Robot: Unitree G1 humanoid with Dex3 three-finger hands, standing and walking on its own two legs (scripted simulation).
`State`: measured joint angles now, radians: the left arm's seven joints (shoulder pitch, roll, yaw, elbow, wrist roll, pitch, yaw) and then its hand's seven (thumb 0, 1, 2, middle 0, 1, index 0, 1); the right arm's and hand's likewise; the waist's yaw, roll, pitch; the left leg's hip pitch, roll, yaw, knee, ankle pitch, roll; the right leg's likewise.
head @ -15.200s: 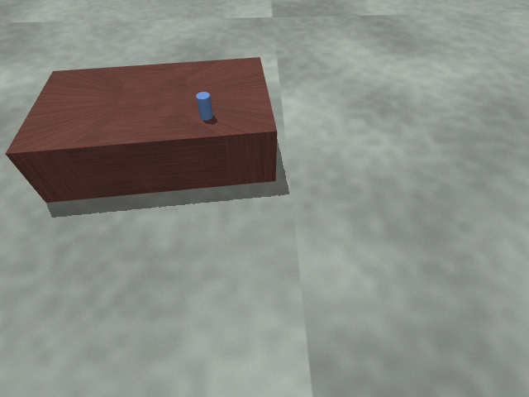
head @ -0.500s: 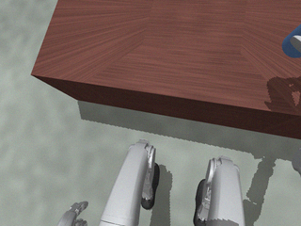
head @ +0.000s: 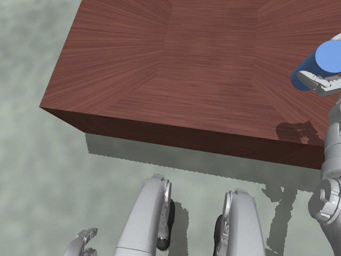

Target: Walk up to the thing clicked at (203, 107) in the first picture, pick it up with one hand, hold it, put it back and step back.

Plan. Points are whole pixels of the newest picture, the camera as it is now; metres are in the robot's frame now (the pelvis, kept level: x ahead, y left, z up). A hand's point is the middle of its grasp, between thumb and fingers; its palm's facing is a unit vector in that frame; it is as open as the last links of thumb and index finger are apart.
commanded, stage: lift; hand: right
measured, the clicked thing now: (317, 68) +0.52 -0.22 +0.02
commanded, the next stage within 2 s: hold in 1.42 s
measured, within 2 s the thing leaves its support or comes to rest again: neither
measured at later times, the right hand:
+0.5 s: hand out of the picture +0.44 -0.22 +0.14, palm faces +0.28 +0.96 -0.02, open 9.7 cm
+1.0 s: hand out of the picture +0.42 -0.19 +0.19, palm faces +0.26 +0.96 -0.02, open 9.6 cm
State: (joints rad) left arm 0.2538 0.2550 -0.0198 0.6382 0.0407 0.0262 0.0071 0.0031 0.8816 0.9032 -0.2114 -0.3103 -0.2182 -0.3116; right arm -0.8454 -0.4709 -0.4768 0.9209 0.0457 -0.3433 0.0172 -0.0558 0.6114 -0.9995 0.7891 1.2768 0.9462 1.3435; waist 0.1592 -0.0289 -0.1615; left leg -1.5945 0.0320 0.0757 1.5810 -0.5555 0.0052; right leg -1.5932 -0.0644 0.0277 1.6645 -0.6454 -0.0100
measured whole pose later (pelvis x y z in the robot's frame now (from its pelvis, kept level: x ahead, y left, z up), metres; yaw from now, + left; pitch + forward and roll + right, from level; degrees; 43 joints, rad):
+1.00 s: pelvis +0.05 +0.00 +0.15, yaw -2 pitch +14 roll +2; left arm 0.27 0.22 0.03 0.70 0.03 -0.04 0.03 0.01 0.87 0.91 -0.20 -0.30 -0.20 -0.31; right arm -0.31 -0.19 -0.23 0.62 0.11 -0.42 -0.06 -0.04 0.61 -0.99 0.79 1.28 0.95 1.34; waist 0.05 -0.01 -0.08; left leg -0.76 0.02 0.06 0.92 -0.40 0.00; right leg -0.75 -0.05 -0.01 0.98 -0.47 0.00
